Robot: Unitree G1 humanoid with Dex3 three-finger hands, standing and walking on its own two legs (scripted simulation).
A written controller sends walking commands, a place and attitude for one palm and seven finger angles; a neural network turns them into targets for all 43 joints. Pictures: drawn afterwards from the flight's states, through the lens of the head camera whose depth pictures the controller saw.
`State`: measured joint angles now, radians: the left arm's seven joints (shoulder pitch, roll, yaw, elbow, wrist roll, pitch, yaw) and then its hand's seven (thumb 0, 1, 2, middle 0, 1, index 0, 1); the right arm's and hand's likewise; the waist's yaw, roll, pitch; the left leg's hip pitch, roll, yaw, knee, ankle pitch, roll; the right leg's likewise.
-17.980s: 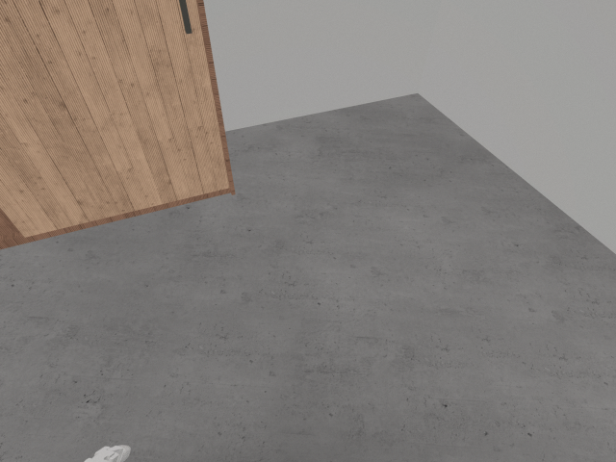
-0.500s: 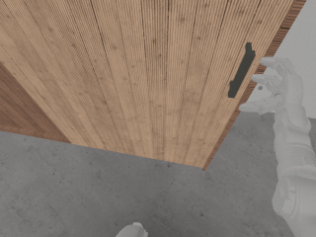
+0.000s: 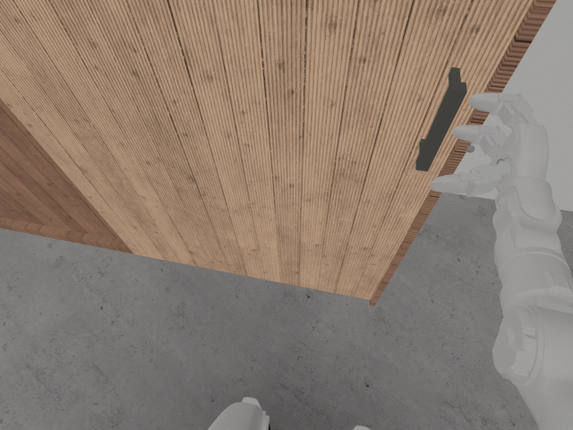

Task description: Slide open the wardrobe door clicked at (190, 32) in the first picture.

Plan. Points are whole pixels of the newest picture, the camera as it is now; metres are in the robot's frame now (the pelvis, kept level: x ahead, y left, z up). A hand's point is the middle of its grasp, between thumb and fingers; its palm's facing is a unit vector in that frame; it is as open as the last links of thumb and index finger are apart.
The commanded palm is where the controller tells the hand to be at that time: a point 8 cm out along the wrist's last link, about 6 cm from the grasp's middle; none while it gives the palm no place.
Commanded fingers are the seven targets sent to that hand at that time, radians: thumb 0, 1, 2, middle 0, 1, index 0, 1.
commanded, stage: slide the fingers in behind the handle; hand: right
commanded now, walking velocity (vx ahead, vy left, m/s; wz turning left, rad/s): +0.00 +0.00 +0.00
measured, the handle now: (437, 122) +0.54 -0.12 +0.11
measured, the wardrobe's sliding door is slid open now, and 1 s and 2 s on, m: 0.00 0.00 0.00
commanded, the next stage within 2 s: grip the handle and tug to test in 1.58 s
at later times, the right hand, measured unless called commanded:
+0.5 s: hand (451, 152) +0.48 -0.13 +0.12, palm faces +0.02 +1.00 +0.00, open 14.0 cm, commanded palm +0.46 -0.18 +0.11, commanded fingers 0.00 0.50 -0.30 0.30 1.20 0.30 1.20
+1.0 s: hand (438, 148) +0.49 -0.12 +0.11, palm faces +0.02 +1.00 +0.00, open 14.0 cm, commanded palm +0.46 -0.17 +0.11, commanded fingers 0.00 0.50 -0.30 0.30 1.20 0.30 1.20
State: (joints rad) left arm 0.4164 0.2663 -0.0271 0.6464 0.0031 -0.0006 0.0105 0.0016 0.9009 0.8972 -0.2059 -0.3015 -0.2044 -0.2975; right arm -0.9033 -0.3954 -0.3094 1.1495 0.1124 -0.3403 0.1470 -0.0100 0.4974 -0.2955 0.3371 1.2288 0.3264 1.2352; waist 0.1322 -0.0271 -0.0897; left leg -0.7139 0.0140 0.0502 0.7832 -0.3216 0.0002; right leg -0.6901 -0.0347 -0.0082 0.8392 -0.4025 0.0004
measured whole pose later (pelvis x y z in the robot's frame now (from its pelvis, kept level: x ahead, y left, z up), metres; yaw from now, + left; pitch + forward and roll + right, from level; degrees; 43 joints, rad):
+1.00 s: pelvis +0.01 +0.01 +0.01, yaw +0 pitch +13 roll +1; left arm 0.40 0.26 -0.01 0.65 0.00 0.01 0.01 0.00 0.90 0.90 -0.21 -0.30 -0.20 -0.30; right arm -0.84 -0.29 -0.28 1.07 0.10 -0.34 0.06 -0.01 0.50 -0.30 0.30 1.21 0.30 1.20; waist 0.12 -0.03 -0.09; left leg -0.67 0.01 0.04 0.76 -0.33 0.01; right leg -0.63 -0.04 -0.02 0.80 -0.40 0.01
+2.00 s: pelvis +0.01 +0.00 +0.01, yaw +1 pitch +13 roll +1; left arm 0.40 0.26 -0.01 0.65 0.01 0.00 0.00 0.00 0.90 0.90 -0.20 -0.30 -0.20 -0.30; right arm -0.83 -0.27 -0.25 1.05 0.10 -0.35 0.04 -0.01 0.13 -0.45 0.34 1.26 0.34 1.25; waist 0.11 -0.03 -0.09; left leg -0.66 0.01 0.03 0.76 -0.33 0.00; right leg -0.62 -0.04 -0.02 0.79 -0.40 0.01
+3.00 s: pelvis +0.02 +0.01 +0.01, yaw +2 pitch +12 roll +0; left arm 0.38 0.25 0.00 0.63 0.00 0.01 0.00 0.00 0.90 0.90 -0.20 -0.30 -0.20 -0.30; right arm -0.73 -0.23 -0.26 0.93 0.11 -0.30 0.01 0.01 -0.67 -0.74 0.31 1.36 0.31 1.35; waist 0.11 -0.03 -0.10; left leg -0.62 0.00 0.02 0.73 -0.33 0.01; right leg -0.57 -0.04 -0.04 0.75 -0.40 0.01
